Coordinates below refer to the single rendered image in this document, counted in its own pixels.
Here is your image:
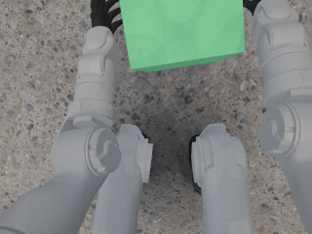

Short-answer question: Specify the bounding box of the robot right thigh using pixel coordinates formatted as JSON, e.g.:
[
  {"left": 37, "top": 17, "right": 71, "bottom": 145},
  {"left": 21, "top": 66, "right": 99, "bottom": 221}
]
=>
[{"left": 191, "top": 132, "right": 254, "bottom": 234}]

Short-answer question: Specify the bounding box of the robot left upper arm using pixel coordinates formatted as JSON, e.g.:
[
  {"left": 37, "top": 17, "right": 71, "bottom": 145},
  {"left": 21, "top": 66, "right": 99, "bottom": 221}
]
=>
[{"left": 0, "top": 126, "right": 122, "bottom": 234}]

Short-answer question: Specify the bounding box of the robot right hand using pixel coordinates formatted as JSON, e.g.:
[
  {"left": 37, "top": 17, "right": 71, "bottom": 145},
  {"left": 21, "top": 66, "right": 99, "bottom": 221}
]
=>
[{"left": 243, "top": 0, "right": 261, "bottom": 16}]

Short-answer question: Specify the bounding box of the robot right forearm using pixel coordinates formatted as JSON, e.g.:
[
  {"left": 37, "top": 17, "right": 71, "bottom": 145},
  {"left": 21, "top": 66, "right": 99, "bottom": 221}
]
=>
[{"left": 252, "top": 0, "right": 312, "bottom": 107}]

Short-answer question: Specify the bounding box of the robot left hand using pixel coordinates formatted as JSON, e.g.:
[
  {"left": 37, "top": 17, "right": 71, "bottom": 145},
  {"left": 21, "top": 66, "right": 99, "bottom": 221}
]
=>
[{"left": 90, "top": 0, "right": 123, "bottom": 36}]

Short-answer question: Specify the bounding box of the carton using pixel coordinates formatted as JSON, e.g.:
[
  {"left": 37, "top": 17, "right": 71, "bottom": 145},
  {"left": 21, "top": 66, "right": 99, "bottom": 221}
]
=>
[{"left": 119, "top": 0, "right": 245, "bottom": 72}]

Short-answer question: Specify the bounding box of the robot right upper arm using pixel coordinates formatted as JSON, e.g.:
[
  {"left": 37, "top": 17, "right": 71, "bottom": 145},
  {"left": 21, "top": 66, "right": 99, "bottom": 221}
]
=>
[{"left": 257, "top": 101, "right": 312, "bottom": 234}]

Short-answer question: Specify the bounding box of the robot left forearm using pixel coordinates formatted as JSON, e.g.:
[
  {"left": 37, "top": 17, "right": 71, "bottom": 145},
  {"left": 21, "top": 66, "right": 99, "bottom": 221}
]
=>
[{"left": 57, "top": 25, "right": 121, "bottom": 136}]

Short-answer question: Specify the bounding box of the robot thigh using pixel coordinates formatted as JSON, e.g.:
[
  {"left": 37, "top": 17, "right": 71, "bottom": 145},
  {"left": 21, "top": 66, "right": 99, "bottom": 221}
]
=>
[
  {"left": 191, "top": 132, "right": 254, "bottom": 234},
  {"left": 91, "top": 133, "right": 153, "bottom": 234}
]

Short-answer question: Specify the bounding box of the robot left thigh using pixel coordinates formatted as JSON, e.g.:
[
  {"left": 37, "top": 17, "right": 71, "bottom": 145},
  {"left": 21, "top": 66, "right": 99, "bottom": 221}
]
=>
[{"left": 91, "top": 133, "right": 153, "bottom": 234}]

